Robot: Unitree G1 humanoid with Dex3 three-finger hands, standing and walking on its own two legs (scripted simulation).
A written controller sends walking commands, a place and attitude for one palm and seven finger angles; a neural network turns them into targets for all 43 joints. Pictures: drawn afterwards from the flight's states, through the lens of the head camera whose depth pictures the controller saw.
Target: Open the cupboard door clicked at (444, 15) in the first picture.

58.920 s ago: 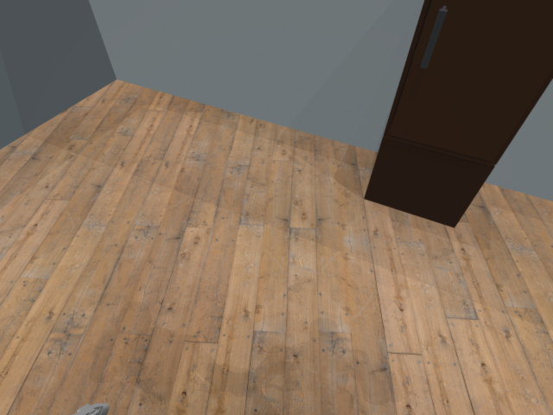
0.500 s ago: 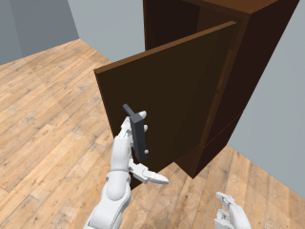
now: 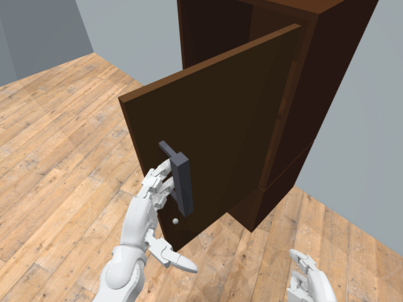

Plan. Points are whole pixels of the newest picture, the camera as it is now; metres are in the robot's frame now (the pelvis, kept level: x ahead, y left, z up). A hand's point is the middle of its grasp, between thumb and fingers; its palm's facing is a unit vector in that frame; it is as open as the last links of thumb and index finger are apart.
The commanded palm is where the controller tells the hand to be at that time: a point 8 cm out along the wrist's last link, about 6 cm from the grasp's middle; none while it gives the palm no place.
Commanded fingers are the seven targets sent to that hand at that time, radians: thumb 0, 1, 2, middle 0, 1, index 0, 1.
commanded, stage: slide the hand sideways off the handle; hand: left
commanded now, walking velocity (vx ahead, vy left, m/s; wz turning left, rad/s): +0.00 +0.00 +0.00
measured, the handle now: (176, 180) +0.33 +0.07 +0.09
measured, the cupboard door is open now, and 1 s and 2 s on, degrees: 85 84 84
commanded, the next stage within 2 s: draw the hand back to the body in 0.60 s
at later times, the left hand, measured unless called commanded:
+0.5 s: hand (145, 243) +0.20 +0.11 +0.08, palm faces -0.08 -1.00 -0.03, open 16.3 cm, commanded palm +0.18 +0.17 +0.09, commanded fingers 0.00 -0.50 0.30 -0.15 -0.30 -0.15 -0.30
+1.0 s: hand (115, 244) +0.19 +0.15 +0.11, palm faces -0.07 -1.00 -0.06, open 16.3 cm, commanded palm +0.17 +0.21 +0.12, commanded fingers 0.00 -0.50 0.30 -0.15 -0.30 -0.15 -0.30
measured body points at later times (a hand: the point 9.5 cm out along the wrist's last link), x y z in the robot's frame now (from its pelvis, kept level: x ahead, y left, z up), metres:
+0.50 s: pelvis +0.01 -0.01 -0.01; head +0.03 -0.03 +0.44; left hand +0.20 +0.16 +0.09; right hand +0.20 -0.23 -0.08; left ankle +0.03 +0.12 -0.71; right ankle +0.00 -0.10 -0.71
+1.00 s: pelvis +0.01 +0.01 -0.01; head +0.01 -0.01 +0.44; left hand +0.19 +0.20 +0.11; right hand +0.20 -0.21 -0.07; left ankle +0.03 +0.12 -0.71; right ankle +0.00 -0.10 -0.71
